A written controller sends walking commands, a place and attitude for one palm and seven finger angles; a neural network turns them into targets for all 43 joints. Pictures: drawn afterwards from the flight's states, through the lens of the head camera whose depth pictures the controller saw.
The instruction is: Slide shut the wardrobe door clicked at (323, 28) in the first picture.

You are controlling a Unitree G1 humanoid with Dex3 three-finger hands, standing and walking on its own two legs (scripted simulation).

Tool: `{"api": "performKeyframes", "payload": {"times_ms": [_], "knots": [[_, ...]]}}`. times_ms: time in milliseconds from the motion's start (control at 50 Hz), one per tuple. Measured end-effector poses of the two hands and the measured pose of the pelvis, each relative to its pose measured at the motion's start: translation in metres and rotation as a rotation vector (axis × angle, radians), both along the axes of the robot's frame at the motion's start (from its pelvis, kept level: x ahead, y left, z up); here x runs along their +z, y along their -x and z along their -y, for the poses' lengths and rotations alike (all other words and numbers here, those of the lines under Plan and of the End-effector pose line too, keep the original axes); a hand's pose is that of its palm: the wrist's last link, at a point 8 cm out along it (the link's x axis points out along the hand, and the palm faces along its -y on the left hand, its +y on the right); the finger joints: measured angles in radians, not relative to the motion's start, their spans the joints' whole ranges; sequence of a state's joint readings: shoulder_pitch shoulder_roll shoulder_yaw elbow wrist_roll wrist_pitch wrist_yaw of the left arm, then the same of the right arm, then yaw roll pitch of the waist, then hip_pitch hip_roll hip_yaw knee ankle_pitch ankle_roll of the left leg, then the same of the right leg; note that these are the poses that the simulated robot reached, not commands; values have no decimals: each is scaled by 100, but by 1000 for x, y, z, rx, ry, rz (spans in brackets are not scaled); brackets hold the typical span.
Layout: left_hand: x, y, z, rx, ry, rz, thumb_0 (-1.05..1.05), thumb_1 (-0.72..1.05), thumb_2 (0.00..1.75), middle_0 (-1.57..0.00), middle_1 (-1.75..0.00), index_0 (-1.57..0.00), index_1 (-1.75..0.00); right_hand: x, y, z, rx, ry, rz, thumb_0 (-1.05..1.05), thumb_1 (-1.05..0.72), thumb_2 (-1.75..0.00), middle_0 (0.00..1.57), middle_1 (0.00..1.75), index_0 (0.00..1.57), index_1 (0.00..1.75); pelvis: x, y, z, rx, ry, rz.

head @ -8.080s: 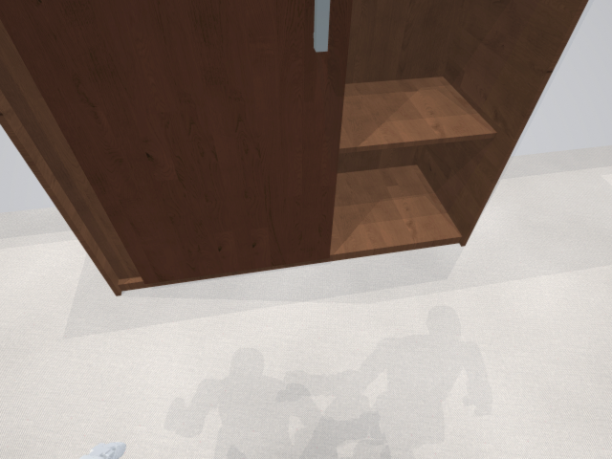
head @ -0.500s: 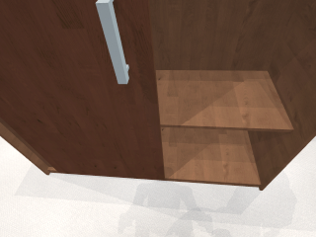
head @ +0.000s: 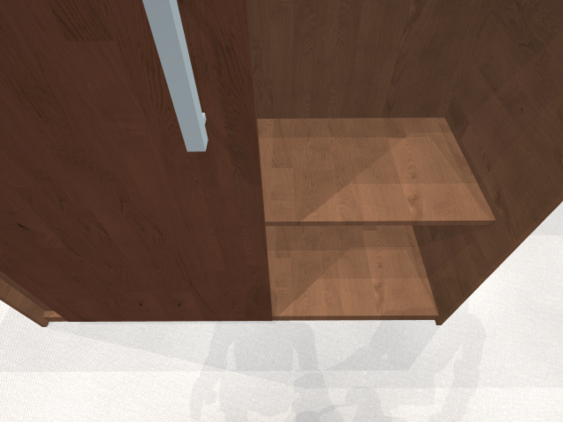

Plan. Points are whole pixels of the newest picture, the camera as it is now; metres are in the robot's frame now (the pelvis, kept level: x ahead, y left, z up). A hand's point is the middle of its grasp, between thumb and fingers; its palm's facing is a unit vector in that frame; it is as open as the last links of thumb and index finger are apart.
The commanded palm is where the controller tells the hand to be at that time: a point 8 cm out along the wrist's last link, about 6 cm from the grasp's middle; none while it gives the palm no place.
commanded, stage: come to a stop and stand still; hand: left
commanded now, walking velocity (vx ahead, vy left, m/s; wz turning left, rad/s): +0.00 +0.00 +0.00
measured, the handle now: (184, 69) +0.49 +0.14 +0.25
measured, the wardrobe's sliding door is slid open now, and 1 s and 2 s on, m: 0.60 0.60 0.60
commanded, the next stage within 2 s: look again from close up in 0.36 s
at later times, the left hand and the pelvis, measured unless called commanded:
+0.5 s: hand out of the picture +0.00 +0.15 -0.17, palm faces +0.07 -0.97 -0.22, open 7.3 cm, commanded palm none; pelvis +0.01 -0.02 +0.01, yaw +1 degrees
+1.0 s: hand out of the picture -0.03 +0.21 -0.17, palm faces +0.03 -0.98 -0.21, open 7.4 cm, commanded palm none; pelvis -0.02 +0.04 +0.00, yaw +0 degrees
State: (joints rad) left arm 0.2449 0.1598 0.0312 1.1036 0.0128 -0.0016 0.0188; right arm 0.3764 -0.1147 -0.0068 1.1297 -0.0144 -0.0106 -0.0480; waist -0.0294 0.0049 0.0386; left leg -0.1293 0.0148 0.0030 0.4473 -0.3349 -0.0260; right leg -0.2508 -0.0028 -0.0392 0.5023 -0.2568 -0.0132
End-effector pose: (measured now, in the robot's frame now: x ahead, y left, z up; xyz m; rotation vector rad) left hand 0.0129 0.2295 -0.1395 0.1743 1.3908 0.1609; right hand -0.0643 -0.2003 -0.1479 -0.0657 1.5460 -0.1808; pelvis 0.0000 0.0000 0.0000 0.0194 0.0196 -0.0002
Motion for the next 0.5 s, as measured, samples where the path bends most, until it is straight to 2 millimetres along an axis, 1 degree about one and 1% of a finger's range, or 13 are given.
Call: {"api": "performKeyframes", "payload": {"times_ms": [40,100,180,240,300,340,400,460,500], "knots": [[5,-11,4,-4,-15,23,2,93,90,-20,-30,-20,-30,-3,-1,4,-4,-12,-17,0,-90,-90,20,30,20,30,1,-5,4,16,14,2],[8,-23,10,9,-24,60,1,93,90,-20,-30,-20,-30,-4,-10,11,14,-15,-21,0,-90,-90,20,30,20,30,2,-12,10,35,21,6],[6,-31,15,34,-23,81,1,94,90,-20,-30,-21,-30,-4,-31,19,43,-5,14,0,-91,-90,19,30,20,30,3,-18,15,42,20,9],[6,-30,18,46,-21,86,1,95,90,-20,-30,-21,-30,-3,-50,23,65,2,55,0,-91,-90,19,30,20,30,3,-19,18,39,18,12],[5,-24,20,52,-21,75,1,95,90,-20,-30,-21,-30,-2,-67,26,78,8,98,0,-91,-90,19,30,20,30,4,-19,20,36,20,16],[5,-17,21,56,-19,61,1,95,90,-20,-30,-21,-30,-2,-75,29,89,18,115,0,-91,-90,19,30,20,30,4,-18,20,36,20,20],[4,-4,22,62,-12,32,1,95,90,-20,-30,-21,-30,0,-81,34,95,31,129,1,-92,-90,19,30,20,30,5,-16,20,33,21,24],[3,10,26,67,3,-3,1,94,90,-20,-30,-20,-30,2,-82,36,101,38,135,1,-92,-90,19,30,20,30,6,-14,19,31,22,27],[3,20,27,64,1,-10,1,93,90,-20,-30,-20,-30,3,-83,37,102,40,140,0,-92,-90,19,30,20,30,6,-9,16,26,27,18]]}}
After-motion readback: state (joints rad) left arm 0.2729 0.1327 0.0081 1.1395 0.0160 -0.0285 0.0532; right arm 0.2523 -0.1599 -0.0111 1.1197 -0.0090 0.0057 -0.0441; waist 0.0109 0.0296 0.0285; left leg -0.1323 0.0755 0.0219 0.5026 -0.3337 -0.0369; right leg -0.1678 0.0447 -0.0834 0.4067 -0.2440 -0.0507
